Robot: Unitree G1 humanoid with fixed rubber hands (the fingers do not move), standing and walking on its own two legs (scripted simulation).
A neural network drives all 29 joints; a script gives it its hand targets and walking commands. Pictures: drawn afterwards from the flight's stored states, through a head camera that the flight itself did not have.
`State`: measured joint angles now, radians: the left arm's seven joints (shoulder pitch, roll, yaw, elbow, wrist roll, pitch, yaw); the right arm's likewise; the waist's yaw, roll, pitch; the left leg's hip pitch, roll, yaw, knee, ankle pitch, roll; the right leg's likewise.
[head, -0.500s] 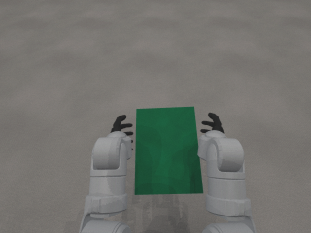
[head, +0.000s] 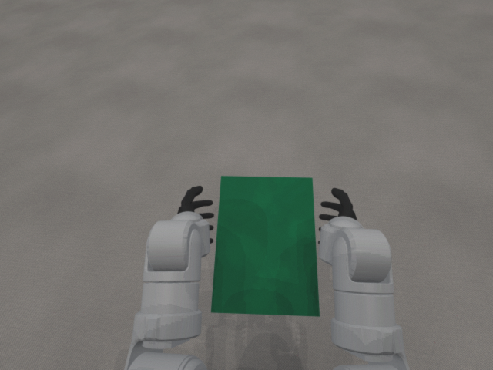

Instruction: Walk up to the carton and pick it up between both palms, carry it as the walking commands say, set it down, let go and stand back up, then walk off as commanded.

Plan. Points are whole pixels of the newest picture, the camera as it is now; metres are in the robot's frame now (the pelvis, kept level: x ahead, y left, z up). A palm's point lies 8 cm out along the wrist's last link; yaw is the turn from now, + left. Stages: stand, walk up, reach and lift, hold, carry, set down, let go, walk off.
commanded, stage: carry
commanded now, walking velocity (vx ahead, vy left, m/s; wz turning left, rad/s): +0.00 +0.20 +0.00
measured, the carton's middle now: (264, 248) +0.35 -0.02 -0.04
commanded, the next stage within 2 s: none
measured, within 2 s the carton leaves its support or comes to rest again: neither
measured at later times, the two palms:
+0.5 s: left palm (81, 268) +0.26 +0.24 +0.09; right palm (246, 259) +0.27 +0.01 +0.08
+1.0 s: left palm (77, 277) +0.25 +0.24 +0.10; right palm (241, 274) +0.24 +0.01 +0.09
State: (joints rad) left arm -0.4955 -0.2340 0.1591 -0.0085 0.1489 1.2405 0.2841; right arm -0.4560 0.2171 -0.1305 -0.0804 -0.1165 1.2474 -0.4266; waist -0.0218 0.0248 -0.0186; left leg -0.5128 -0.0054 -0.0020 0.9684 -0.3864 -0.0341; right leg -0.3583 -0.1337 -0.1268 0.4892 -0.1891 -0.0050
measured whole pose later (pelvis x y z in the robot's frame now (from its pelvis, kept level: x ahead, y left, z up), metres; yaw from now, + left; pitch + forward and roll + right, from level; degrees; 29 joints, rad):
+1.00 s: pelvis -0.07 +0.12 -0.01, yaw -1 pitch +2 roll +0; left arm -0.56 -0.26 0.20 0.15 0.16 1.24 0.48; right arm -0.53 0.25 -0.19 0.15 -0.14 1.24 -0.43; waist 0.02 -0.01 -0.09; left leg -0.32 0.01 0.12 0.46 -0.17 0.04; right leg -0.31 -0.04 -0.13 0.48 -0.20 -0.02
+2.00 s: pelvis -0.05 +0.09 -0.01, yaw +0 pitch +3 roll +0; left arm -0.32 -0.17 0.12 0.11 0.20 0.96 0.13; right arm -0.29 0.16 -0.08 0.09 -0.17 0.99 -0.13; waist -0.01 0.01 -0.13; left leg -0.35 0.05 0.09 0.51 -0.21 -0.01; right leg -0.32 0.00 -0.15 0.52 -0.25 -0.06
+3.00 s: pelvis -0.05 +0.14 +0.00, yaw -11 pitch -9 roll +0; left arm -0.38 -0.19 0.23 0.44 0.30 0.75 0.08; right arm -0.39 0.19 -0.23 0.41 -0.35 0.74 -0.01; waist 0.05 0.03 -0.02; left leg 0.00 -0.05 -0.06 0.33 -0.18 0.02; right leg -0.04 0.01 0.04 0.35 -0.16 -0.01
